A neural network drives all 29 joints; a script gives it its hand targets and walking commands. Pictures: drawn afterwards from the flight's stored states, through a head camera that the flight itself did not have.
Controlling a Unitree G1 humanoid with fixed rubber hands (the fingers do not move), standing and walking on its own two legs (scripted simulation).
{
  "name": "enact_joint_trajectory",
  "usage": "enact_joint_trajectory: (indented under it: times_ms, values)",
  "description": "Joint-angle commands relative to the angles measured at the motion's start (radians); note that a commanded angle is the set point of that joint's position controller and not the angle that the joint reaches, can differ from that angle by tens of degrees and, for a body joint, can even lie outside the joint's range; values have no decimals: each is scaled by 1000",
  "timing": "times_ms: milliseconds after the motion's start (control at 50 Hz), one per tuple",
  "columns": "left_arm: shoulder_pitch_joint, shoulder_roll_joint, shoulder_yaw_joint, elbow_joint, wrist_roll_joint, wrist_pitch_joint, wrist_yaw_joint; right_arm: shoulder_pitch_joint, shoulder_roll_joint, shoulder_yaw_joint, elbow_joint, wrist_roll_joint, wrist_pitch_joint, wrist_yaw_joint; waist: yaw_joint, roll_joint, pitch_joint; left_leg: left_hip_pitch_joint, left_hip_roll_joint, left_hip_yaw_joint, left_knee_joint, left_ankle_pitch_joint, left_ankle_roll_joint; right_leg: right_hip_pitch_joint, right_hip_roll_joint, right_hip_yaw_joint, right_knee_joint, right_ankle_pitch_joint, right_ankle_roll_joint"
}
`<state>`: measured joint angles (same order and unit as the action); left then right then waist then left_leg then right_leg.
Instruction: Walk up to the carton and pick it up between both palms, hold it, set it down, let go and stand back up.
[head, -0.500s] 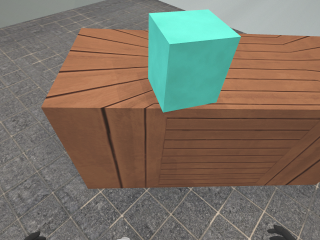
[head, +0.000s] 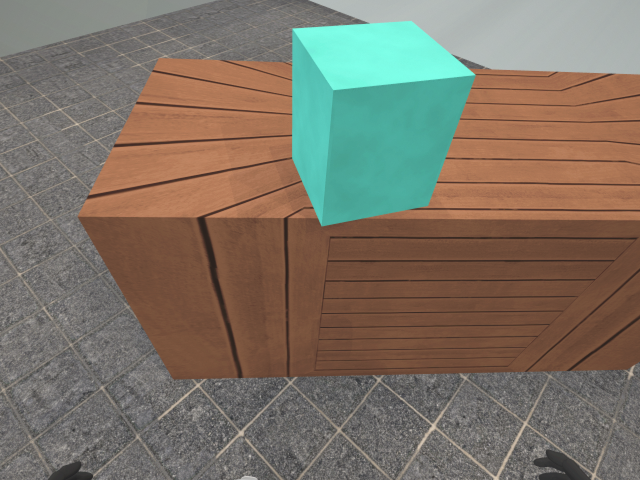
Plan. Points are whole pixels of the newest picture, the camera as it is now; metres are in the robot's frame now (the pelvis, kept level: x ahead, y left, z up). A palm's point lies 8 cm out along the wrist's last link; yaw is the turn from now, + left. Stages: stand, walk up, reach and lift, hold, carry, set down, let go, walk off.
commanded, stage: walk up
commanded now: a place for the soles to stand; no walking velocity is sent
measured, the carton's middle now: (366, 124) +0.66 -0.08 +0.10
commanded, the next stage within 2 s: none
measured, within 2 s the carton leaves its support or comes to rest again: neither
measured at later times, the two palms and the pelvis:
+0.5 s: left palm out of the picture +0.12 +0.32 -0.08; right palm out of the picture +0.12 -0.32 -0.05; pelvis +0.00 +0.00 +0.00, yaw +0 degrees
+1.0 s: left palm out of the picture +0.12 +0.31 -0.08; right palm out of the picture +0.12 -0.33 -0.06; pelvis +0.00 -0.01 +0.00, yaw +0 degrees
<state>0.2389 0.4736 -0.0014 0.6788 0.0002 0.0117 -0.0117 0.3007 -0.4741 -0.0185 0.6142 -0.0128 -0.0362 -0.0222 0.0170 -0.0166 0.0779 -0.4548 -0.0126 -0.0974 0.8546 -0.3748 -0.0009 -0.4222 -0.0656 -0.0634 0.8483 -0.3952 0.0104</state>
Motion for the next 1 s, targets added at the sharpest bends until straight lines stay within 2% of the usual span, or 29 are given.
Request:
enact_joint_trajectory:
  times_ms: [0, 40, 80, 120, 180, 200, 240, 260, 300, 320, 360, 400, 420, 440, 480, 520, 540, 560, 600, 640, 680, 700, 720, 760, 800, 840, 880, 940, 980]
  values:
    - [-134, 195, 98, -36, 9, -19, 2, 92, -189, -70, 40, 0, -28, -11, -66, -39, -82, 56, -11, 54, -110, 12, 73, -29, -160, 163, -242, -15, -145]
    - [-87, 159, 96, -40, 13, -9, 4, 34, -236, -77, 16, -15, -35, -7, -19, 96, -82, -9, 144, -307, -284, 0, 149, -30, -18, 59, -31, -107, -69]
    - [-35, 166, 102, -27, 1, -7, 2, -12, -272, -68, 12, -4, -33, -9, 16, 123, -40, -61, 196, -446, -337, -35, 207, -21, 36, 79, 13, -152, -58]
    - [-10, 202, 113, -9, 3, -24, 1, -46, -241, -60, 5, 4, -32, -12, 28, 34, -94, -103, 144, -322, -254, 50, 149, 136, -6, 120, -140, -64, -86]
    - [-42, 260, 121, -15, 15, -34, 1, -30, -170, -49, 17, 4, -27, -15, 4, -83, -112, -85, -22, 51, 13, 77, 40, 140, -225, 292, -322, 6, -188]
    - [-77, 245, 126, -27, 13, -32, -1, 28, -175, -51, 29, 11, -24, -16, -20, -49, -108, -23, -4, 86, -15, 33, 53, 96, -216, 238, -297, 3, -192]
    - [-89, 212, 103, -26, 6, -20, 0, 69, -206, -63, 45, -1, -34, -11, -35, -45, -123, 69, 18, 4, -136, 163, 72, 46, -138, 123, -144, 80, -129]
    - [-95, 184, 101, -38, 5, -18, 0, 46, -233, -70, 22, 0, -36, -10, -13, 10, -141, 22, 98, -168, -198, 182, 114, 55, -56, 58, -57, 49, -89]
    - [-65, 170, 109, -29, 0, -3, 4, -11, -278, -66, 11, 0, -35, -11, 7, 139, -118, 6, 189, -367, -273, 113, 190, 7, 10, 77, 5, -84, -60]
    - [-64, 156, 99, -17, -3, -7, 4, 3, -266, -70, 13, -7, -36, -17, 10, 98, -82, -46, 195, -406, -296, 77, 195, 32, 24, 75, -26, -118, -56]
    - [-36, 196, 107, -1, 12, -24, 5, -30, -233, -51, 4, 2, -29, -14, 21, 10, -105, -167, 126, -269, -236, 13, 126, 183, -35, 160, -188, -87, -96]
    - [-55, 260, 128, 0, 15, -39, 0, -16, -184, -49, 22, 1, -21, -13, 5, -98, -64, -135, -11, 22, -51, -3, 53, 125, -196, 315, -363, -147, -150]
    - [-43, 239, 122, -18, 19, -41, 0, -5, -176, -53, 31, 5, -22, -12, -4, -68, -60, -97, -35, 77, 30, -51, 41, 94, -257, 348, -380, -91, -196]
    - [-86, 257, 120, -15, 16, -32, -2, 51, -185, -61, 48, 8, -28, -10, -32, -106, -103, -13, 4, 100, -41, -55, 48, 99, -236, 251, -312, -58, -185]
    - [-91, 218, 105, -22, 8, -24, 0, 44, -203, -66, 51, 8, -39, -8, -24, -49, -114, 44, 36, -21, -147, 110, 74, 42, -146, 140, -190, -15, -120]
    - [-51, 169, 107, -29, -2, -10, -3, -1, -245, -67, 18, -13, -42, -7, 11, 147, -94, -21, 161, -316, -276, 68, 162, 11, -5, 63, -19, -74, -62]
    - [-44, 179, 101, -31, -6, -6, -1, -5, -268, -70, 5, 1, -34, -3, 9, 165, -96, -37, 184, -400, -327, -1, 194, 12, 20, 62, 0, -152, -55]
    - [-60, 173, 108, -15, 1, -7, 0, -1, -272, -77, 12, -10, -31, -12, 1, 113, -48, -72, 190, -453, -341, -36, 204, 22, 36, 75, -22, -153, -52]
    - [-36, 168, 103, -2, 12, -19, 0, -46, -238, -64, -7, -4, -27, -18, 23, 82, -61, -164, 154, -351, -304, -29, 155, 134, 17, 93, -108, -117, -74]
    - [-11, 220, 118, -2, 21, -29, -1, -56, -180, -52, 5, -6, -26, -11, 17, 39, -79, -168, 51, -95, -156, 17, 74, 162, -97, 192, -260, -101, -115]
    - [-47, 227, 122, -9, 22, -31, -3, -16, -149, -55, 18, 4, -25, -10, -8, -63, -100, -56, -18, 50, -34, 36, 55, 102, -191, 264, -342, -99, -157]
    - [-80, 236, 117, -16, 18, -28, 1, 40, -182, -64, 24, 5, -26, -11, -27, -58, -94, -40, -20, 76, -16, 72, 40, 98, -203, 230, -303, -28, -175]
    - [-87, 226, 110, -22, 19, -29, 3, 40, -169, -65, 34, 4, -32, -11, -31, -100, -108, 10, -3, 57, -58, 129, 41, 65, -181, 200, -238, 74, -177]
    - [-98, 192, 106, -37, 2, -21, 1, 45, -217, -60, 35, 0, -40, -9, -21, 6, -122, 36, 64, -100, -169, 184, 85, 35, -91, 93, -120, 25, -97]
    - [-69, 161, 104, -32, 1, -1, 3, 37, -262, -69, 17, -10, -36, -11, -1, 162, -90, 12, 198, -433, -331, 74, 192, -29, 26, 62, 77, -145, -49]
    - [-30, 168, 104, -9, 0, -2, 7, -8, -276, -71, 8, -10, -32, -17, 8, 111, -44, -48, 213, -498, -347, 31, 231, -22, 37, 88, 25, -187, -57]
    - [-10, 159, 106, 6, 12, -20, 0, -68, -255, -63, 2, -8, -27, -16, 22, 120, -76, -153, 144, -306, -269, 31, 148, 154, 31, 77, -113, -48, -80]
    - [-22, 234, 128, 2, 29, -31, 2, -42, -166, -53, 20, 2, -20, -12, 10, -72, -74, -117, -17, 38, -16, -4, 47, 120, -195, 299, -349, -145, -166]
    - [-103, 230, 121, -29, 20, -31, -4, 56, -196, -70, 28, 10, -22, -12, -40, -101, -90, -36, -26, 98, 62, -113, 42, 31, -275, 359, -372, -107, -226]
